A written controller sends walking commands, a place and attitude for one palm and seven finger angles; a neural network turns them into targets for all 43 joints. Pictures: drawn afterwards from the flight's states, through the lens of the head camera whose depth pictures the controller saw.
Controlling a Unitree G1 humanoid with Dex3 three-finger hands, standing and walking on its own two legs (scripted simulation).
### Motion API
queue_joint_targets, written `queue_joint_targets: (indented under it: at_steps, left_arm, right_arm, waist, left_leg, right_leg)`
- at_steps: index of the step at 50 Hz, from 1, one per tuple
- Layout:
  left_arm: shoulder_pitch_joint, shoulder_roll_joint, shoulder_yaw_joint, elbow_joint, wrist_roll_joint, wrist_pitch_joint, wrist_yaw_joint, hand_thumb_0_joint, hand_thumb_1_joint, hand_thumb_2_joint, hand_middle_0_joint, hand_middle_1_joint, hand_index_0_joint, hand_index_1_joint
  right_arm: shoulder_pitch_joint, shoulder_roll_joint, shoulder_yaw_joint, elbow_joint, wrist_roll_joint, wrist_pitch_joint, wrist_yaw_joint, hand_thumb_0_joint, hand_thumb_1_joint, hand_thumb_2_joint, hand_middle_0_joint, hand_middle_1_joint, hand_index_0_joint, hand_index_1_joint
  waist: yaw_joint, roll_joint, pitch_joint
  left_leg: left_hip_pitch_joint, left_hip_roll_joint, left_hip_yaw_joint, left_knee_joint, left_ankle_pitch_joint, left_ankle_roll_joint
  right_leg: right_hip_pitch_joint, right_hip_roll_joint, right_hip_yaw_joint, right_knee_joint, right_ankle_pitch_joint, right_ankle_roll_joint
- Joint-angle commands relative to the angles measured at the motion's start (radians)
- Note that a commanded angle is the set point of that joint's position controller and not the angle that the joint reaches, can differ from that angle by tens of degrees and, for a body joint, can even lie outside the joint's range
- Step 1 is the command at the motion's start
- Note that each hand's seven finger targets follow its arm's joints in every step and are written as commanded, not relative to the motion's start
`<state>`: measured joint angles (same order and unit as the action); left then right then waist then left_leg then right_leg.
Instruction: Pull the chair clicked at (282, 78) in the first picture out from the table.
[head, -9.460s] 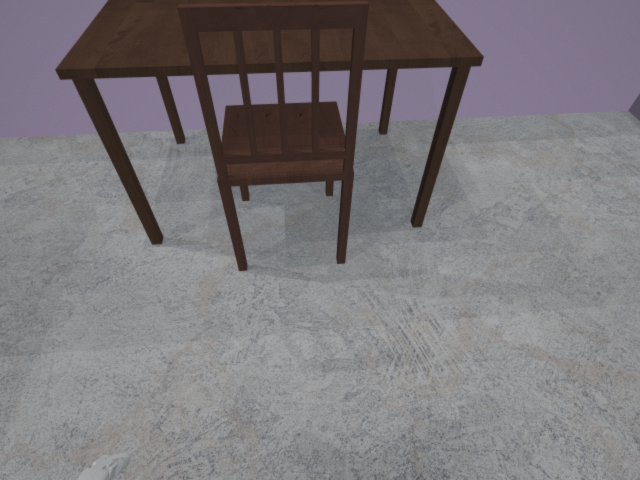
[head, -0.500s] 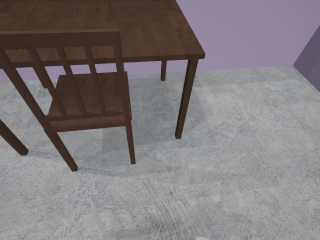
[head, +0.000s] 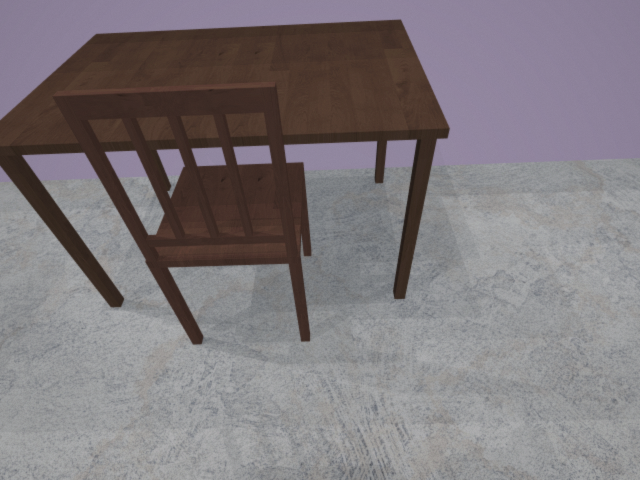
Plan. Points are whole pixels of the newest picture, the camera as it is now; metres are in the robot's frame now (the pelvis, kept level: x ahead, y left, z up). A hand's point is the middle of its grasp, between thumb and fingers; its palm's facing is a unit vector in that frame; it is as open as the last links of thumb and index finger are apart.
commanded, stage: take the last steps up to it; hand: left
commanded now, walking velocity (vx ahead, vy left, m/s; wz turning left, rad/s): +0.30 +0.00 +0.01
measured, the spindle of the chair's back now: (197, 183) +0.72 +0.33 -0.06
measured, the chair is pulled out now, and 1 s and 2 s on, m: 0.00 0.00 0.00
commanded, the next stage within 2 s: come to a stop and stand still in 0.72 s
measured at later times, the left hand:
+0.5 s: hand out of the picture +0.14 +0.24 -0.18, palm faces +0.05 -0.99 -0.16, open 7.4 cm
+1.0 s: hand (239, 379) +0.32 +0.18 -0.18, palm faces +0.02 -0.98 -0.21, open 7.2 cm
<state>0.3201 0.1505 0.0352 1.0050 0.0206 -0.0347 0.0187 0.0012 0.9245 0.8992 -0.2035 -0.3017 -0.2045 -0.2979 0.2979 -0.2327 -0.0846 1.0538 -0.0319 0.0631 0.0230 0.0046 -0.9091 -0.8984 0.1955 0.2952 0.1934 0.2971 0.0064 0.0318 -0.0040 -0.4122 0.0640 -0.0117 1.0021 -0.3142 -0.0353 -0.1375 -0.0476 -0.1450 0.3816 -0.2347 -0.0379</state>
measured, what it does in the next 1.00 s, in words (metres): walks ahead: left foot, then right foot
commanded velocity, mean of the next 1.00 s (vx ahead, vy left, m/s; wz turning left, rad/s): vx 0.14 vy -0.01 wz -0.03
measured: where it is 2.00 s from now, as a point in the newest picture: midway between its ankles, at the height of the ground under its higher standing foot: outside the picture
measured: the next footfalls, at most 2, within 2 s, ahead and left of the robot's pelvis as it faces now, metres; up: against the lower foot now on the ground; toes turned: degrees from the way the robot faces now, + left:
left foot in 0.20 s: +0.07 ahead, +0.16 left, +0.00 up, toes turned +6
right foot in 0.68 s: +0.29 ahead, -0.10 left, +0.00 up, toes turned -6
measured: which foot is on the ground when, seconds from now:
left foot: up 0.00-0.18, down 0.20-0.68, up 0.70-1.00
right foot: down 0.00-0.20, up 0.22-0.66, down 0.68-1.00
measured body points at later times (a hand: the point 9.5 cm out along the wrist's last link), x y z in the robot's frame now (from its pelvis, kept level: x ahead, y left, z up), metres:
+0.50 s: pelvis +0.11 +0.06 -0.01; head +0.12 +0.07 +0.44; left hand +0.14 +0.29 -0.17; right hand +0.07 -0.17 -0.16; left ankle +0.03 +0.15 -0.75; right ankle +0.19 -0.08 -0.68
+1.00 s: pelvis +0.26 +0.00 -0.01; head +0.28 -0.01 +0.44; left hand +0.32 +0.23 -0.16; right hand +0.29 -0.23 -0.17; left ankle +0.30 +0.13 -0.73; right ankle +0.30 -0.08 -0.75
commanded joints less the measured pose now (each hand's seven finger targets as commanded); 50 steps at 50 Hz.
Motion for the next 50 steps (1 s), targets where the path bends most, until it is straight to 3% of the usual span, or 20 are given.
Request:
queue_joint_targets:
  at_steps: [1, 5, 8, 9, 10, 11, 12, 14, 18, 24, 29, 32, 33, 34, 35, 37, 39, 41, 44, 50]
  left_arm:
    - [0.120, 0.167, 0.033, 0.010, 0.011, -0.020, -0.001, 0.000, 0.900, 0.900, -0.200, -0.300, -0.200, -0.300]
    - [0.131, 0.175, 0.036, 0.050, 0.012, -0.017, -0.006, 0.000, 0.900, 0.900, -0.200, -0.300, -0.200, -0.300]
    - [0.099, 0.146, 0.030, 0.066, -0.002, -0.007, -0.009, 0.000, 0.900, 0.900, -0.200, -0.300, -0.200, -0.300]
    - [0.095, 0.103, 0.020, 0.061, -0.006, -0.004, -0.014, 0.000, 0.900, 0.900, -0.200, -0.300, -0.200, -0.300]
    - [0.071, 0.048, 0.007, 0.037, -0.008, -0.004, -0.020, 0.000, 0.900, 0.900, -0.200, -0.300, -0.200, -0.300]
    - [0.002, 0.071, 0.010, 0.004, 0.002, -0.004, -0.018, 0.000, 0.900, 0.900, -0.200, -0.300, -0.200, -0.300]
    - [-0.024, 0.091, 0.016, -0.005, 0.008, 0.000, -0.021, 0.000, 0.900, 0.900, -0.200, -0.300, -0.200, -0.300]
    - [-0.019, 0.076, 0.022, 0.032, 0.012, 0.007, -0.031, 0.000, 0.900, 0.900, -0.200, -0.300, -0.200, -0.300]
    - [0.047, 0.048, 0.022, 0.060, 0.007, 0.014, -0.042, 0.000, 0.900, 0.900, -0.200, -0.300, -0.200, -0.300]
    - [-0.106, 0.051, 0.023, -0.003, 0.001, 0.022, -0.043, 0.000, 0.900, 0.900, -0.200, -0.300, -0.200, -0.300]
    - [-0.182, 0.054, 0.024, -0.035, -0.006, 0.012, -0.044, 0.000, 0.900, 0.900, -0.200, -0.300, -0.200, -0.300]
    - [0.051, 0.111, 0.041, 0.038, 0.001, -0.010, -0.035, 0.000, 0.900, 0.900, -0.200, -0.300, -0.200, -0.300]
    - [0.174, 0.180, 0.061, 0.074, 0.009, -0.025, -0.025, 0.000, 0.900, 0.900, -0.200, -0.300, -0.200, -0.300]
    - [0.244, 0.275, 0.083, 0.084, 0.002, -0.029, -0.018, 0.000, 0.900, 0.900, -0.200, -0.300, -0.200, -0.300]
    - [0.218, 0.280, 0.076, 0.075, -0.018, -0.025, -0.013, 0.000, 0.900, 0.900, -0.200, -0.300, -0.200, -0.300]
    - [0.025, 0.201, 0.056, 0.028, -0.016, -0.019, -0.003, 0.000, 0.900, 0.900, -0.200, -0.300, -0.200, -0.300]
    - [-0.087, 0.132, 0.031, 0.001, -0.011, -0.022, 0.003, 0.000, 0.900, 0.900, -0.200, -0.300, -0.200, -0.300]
    - [-0.124, 0.103, 0.020, -0.003, -0.005, -0.025, 0.006, 0.000, 0.900, 0.900, -0.200, -0.300, -0.200, -0.300]
    - [-0.120, 0.092, 0.011, 0.007, 0.001, -0.017, 0.010, 0.000, 0.900, 0.900, -0.200, -0.300, -0.200, -0.300]
    - [-0.074, 0.136, 0.025, 0.032, -0.004, 0.011, 0.020, 0.000, 0.900, 0.900, -0.200, -0.300, -0.200, -0.300]
  right_arm:
    - [-0.122, -0.006, 0.012, -0.102, 0.003, -0.054, 0.004, 0.000, -0.900, -0.900, 0.200, 0.300, 0.200, 0.300]
    - [-0.111, 0.014, 0.026, -0.097, 0.009, -0.076, 0.002, 0.000, -0.900, -0.900, 0.200, 0.300, 0.200, 0.300]
    - [0.031, -0.004, 0.029, -0.038, 0.013, -0.099, -0.014, 0.000, -0.900, -0.900, 0.200, 0.300, 0.200, 0.300]
    - [0.115, -0.065, 0.016, -0.010, 0.012, -0.107, -0.026, 0.000, -0.900, -0.900, 0.200, 0.300, 0.200, 0.300]
    - [0.222, -0.158, -0.008, 0.014, 0.004, -0.110, -0.034, 0.000, -0.900, -0.900, 0.200, 0.300, 0.200, 0.300]
    - [0.254, -0.179, -0.010, 0.016, 0.004, -0.101, -0.042, 0.000, -0.900, -0.900, 0.200, 0.300, 0.200, 0.300]
    - [0.195, -0.169, -0.005, -0.004, 0.008, -0.096, -0.041, 0.000, -0.900, -0.900, 0.200, 0.300, 0.200, 0.300]
    - [0.099, -0.067, 0.024, -0.014, 0.008, -0.108, -0.049, 0.000, -0.900, -0.900, 0.200, 0.300, 0.200, 0.300]
    - [0.094, -0.031, 0.033, -0.018, 0.016, -0.138, -0.054, 0.000, -0.900, -0.900, 0.200, 0.300, 0.200, 0.300]
    - [0.156, -0.033, 0.032, 0.020, 0.011, -0.145, -0.060, 0.000, -0.900, -0.900, 0.200, 0.300, 0.200, 0.300]
    - [0.170, -0.053, 0.023, 0.049, 0.001, -0.132, -0.060, 0.000, -0.900, -0.900, 0.200, 0.300, 0.200, 0.300]
    - [0.159, -0.059, 0.023, 0.058, 0.012, -0.127, -0.056, 0.000, -0.900, -0.900, 0.200, 0.300, 0.200, 0.300]
    - [0.173, -0.031, 0.028, 0.053, 0.022, -0.129, -0.047, 0.000, -0.900, -0.900, 0.200, 0.300, 0.200, 0.300]
    - [0.233, 0.024, 0.035, 0.033, 0.032, -0.131, -0.046, 0.000, -0.900, -0.900, 0.200, 0.300, 0.200, 0.300]
    - [0.184, -0.001, 0.035, 0.022, 0.035, -0.122, -0.050, 0.000, -0.900, -0.900, 0.200, 0.300, 0.200, 0.300]
    - [0.119, 0.027, 0.028, 0.018, 0.026, -0.112, -0.041, 0.000, -0.900, -0.900, 0.200, 0.300, 0.200, 0.300]
    - [0.121, 0.042, 0.034, 0.028, 0.011, -0.090, -0.037, 0.000, -0.900, -0.900, 0.200, 0.300, 0.200, 0.300]
    - [0.164, 0.063, 0.039, 0.041, 0.006, -0.071, -0.037, 0.000, -0.900, -0.900, 0.200, 0.300, 0.200, 0.300]
    - [0.159, 0.107, 0.059, 0.051, 0.015, -0.062, -0.044, 0.000, -0.900, -0.900, 0.200, 0.300, 0.200, 0.300]
    - [0.065, 0.063, 0.049, 0.022, 0.024, -0.053, -0.052, 0.000, -0.900, -0.900, 0.200, 0.300, 0.200, 0.300]
  waist:
    - [0.059, -0.178, 0.100]
    - [0.049, -0.201, 0.078]
    - [-0.027, -0.094, 0.045]
    - [-0.069, 0.076, 0.017]
    - [-0.110, 0.298, 0.003]
    - [-0.120, 0.213, 0.056]
    - [-0.099, 0.133, 0.101]
    - [-0.053, 0.137, 0.217]
    - [-0.003, 0.065, 0.162]
    - [-0.019, 0.079, 0.172]
    - [-0.032, 0.097, 0.175]
    - [0.077, 0.002, 0.037]
    - [0.126, -0.121, -0.066]
    - [0.110, -0.323, -0.204]
    - [0.108, -0.213, -0.193]
    - [0.049, -0.105, -0.046]
    - [-0.015, -0.101, 0.046]
    - [-0.054, -0.117, 0.041]
    - [-0.052, -0.088, 0.023]
    - [-0.014, -0.097, -0.024]
  left_leg:
    - [-0.119, 0.011, 0.055, -0.185, -0.037, 0.005]
    - [0.019, -0.016, 0.099, -0.364, -0.072, 0.028]
    - [0.362, -0.040, 0.141, -0.592, 0.045, 0.029]
    - [0.514, 0.071, -0.014, -0.652, -0.046, 0.063]
    - [0.574, 0.306, -0.324, -0.788, -0.173, 0.143]
    - [0.520, 0.378, -0.407, -0.845, -0.197, 0.209]
    - [0.420, 0.371, -0.386, -0.865, -0.294, 0.219]
    - [0.286, 0.285, -0.236, -0.890, -0.176, 0.187]
    - [0.312, 0.209, -0.053, -0.866, 0.209, 0.185]
    - [0.402, 0.211, 0.013, -0.823, 0.476, 0.203]
    - [0.371, 0.223, 0.042, -0.739, 0.579, 0.185]
    - [0.291, 0.156, 0.092, -0.423, 0.688, 0.131]
    - [0.130, 0.080, 0.143, -0.170, 0.464, 0.092]
    - [-0.038, -0.067, 0.148, 0.171, -0.225, 0.053]
    - [-0.072, -0.043, 0.019, 0.315, -0.290, 0.075]
    - [-0.092, 0.026, 0.004, 0.340, -0.146, 0.075]
    - [-0.035, 0.064, -0.007, 0.264, -0.058, 0.063]
    - [0.037, 0.062, 0.017, 0.134, -0.047, 0.044]
    - [0.117, 0.033, 0.043, -0.100, -0.036, 0.014]
    - [0.173, 0.001, 0.040, -0.417, 0.046, -0.004]
  right_leg:
    - [0.046, -0.256, 0.274, -0.253, -0.220, -0.101]
    - [0.014, -0.245, 0.243, -0.211, -0.168, -0.111]
    - [-0.180, -0.162, 0.141, -0.059, -0.207, -0.049]
    - [-0.323, -0.099, 0.087, 0.112, -0.220, -0.008]
    - [-0.480, -0.006, -0.027, 0.386, -0.288, 0.039]
    - [-0.550, -0.011, 0.043, 0.549, -0.329, 0.031]
    - [-0.548, -0.049, 0.083, 0.624, -0.296, 0.016]
    - [-0.544, -0.085, 0.113, 0.704, -0.148, 0.024]
    - [-0.501, -0.079, 0.098, 0.708, 0.003, 0.052]
    - [-0.549, -0.079, 0.070, 0.526, 0.058, 0.055]
    - [-0.362, -0.027, 0.023, 0.294, 0.033, 0.008]
    - [0.013, 0.037, -0.001, 0.151, 0.119, -0.020]
    - [0.234, -0.105, 0.170, 0.130, 0.198, -0.073]
    - [0.375, -0.375, 0.559, 0.010, 0.386, -0.199]
    - [0.304, -0.397, 0.586, -0.061, 0.360, -0.245]
    - [0.062, -0.339, 0.478, -0.141, 0.071, -0.207]
    - [-0.157, -0.275, 0.313, -0.178, 0.063, -0.162]
    - [-0.234, -0.236, 0.209, -0.200, 0.100, -0.143]
    - [-0.240, -0.206, 0.157, -0.169, 0.313, -0.139]
    - [-0.093, -0.225, 0.202, -0.039, 0.414, -0.133]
